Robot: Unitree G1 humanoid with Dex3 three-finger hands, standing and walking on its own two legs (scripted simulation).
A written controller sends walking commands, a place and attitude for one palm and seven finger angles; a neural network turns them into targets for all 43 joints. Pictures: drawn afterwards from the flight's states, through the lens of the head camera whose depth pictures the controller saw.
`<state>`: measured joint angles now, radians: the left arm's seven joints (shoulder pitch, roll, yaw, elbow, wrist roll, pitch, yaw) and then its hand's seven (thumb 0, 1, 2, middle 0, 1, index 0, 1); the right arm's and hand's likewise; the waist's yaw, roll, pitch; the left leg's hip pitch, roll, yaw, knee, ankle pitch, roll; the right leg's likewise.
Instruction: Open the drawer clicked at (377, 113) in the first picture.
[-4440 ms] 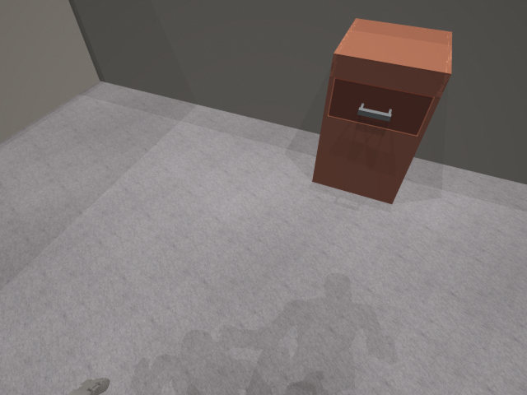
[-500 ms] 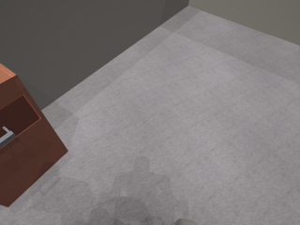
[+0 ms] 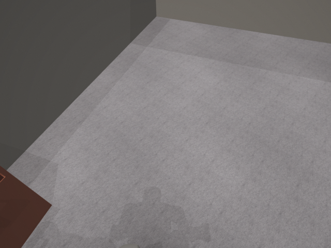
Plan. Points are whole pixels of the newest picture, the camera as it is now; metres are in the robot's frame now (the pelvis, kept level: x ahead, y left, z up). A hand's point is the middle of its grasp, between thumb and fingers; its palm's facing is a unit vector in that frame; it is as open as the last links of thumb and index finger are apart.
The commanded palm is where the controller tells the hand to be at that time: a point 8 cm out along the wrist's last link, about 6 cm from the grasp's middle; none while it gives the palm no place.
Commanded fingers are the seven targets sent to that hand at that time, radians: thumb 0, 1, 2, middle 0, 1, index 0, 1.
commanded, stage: walk to a spot facing it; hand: left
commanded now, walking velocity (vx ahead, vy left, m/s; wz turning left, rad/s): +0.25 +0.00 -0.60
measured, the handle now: out of the picture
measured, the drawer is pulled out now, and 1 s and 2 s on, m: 0.00 0.00 0.00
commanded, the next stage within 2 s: turn to face it in 0.52 s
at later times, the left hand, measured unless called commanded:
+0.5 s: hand (116, 206) +0.26 +0.18 -0.18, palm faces -0.31 -0.93 -0.19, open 7.4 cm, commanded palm none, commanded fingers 0.00 0.90 0.90 -0.20 -0.30 -0.20 -0.30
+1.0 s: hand (146, 182) +0.34 +0.10 -0.17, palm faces -0.28 -0.95 -0.15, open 7.4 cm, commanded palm none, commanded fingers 0.00 0.90 0.90 -0.20 -0.30 -0.20 -0.30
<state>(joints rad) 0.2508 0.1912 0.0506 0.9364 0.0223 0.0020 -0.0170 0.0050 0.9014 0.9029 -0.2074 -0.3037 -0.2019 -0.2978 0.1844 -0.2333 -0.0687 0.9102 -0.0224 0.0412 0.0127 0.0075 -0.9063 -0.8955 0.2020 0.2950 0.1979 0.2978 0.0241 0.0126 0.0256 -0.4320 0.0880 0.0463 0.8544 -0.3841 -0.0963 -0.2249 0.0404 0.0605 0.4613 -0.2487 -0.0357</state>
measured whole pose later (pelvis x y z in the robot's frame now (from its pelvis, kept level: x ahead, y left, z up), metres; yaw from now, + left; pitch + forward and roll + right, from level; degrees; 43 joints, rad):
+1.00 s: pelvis +0.18 -0.02 -0.01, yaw -16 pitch -1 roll -1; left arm 0.13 0.13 0.02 0.95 0.02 0.00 0.02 0.00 0.90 0.90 -0.21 -0.30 -0.20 -0.30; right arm 0.26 -0.16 -0.04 1.00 -0.01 0.06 0.00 0.00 -0.91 -0.90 0.20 0.29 0.20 0.30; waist -0.03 0.00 0.04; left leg -0.38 0.09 0.09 0.83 -0.41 -0.07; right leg -0.23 -0.04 -0.22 0.55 -0.30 -0.05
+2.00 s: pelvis +0.15 -0.06 +0.00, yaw +19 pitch +0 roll +2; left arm 0.24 0.20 0.04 0.91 0.03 0.02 0.02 0.01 0.90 0.90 -0.21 -0.30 -0.20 -0.30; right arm 0.16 -0.26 -0.08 0.93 -0.01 0.09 0.03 0.01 -0.91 -0.90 0.20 0.29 0.20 0.30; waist 0.01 0.00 0.10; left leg -0.37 0.05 0.07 0.81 -0.42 -0.08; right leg -0.21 -0.16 -0.25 0.56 -0.33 0.01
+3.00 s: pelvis +0.13 -0.07 -0.02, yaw +56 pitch -1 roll +0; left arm 0.28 0.25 0.05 0.93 0.02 0.04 0.01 0.01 0.90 0.90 -0.21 -0.30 -0.20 -0.30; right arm 0.15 -0.26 -0.07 0.91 -0.01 0.06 0.03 0.01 -0.91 -0.90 0.20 0.29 0.20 0.30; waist 0.02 -0.03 0.08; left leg -0.28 0.03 0.10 0.62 -0.32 -0.02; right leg -0.26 -0.21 -0.32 0.67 -0.35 0.04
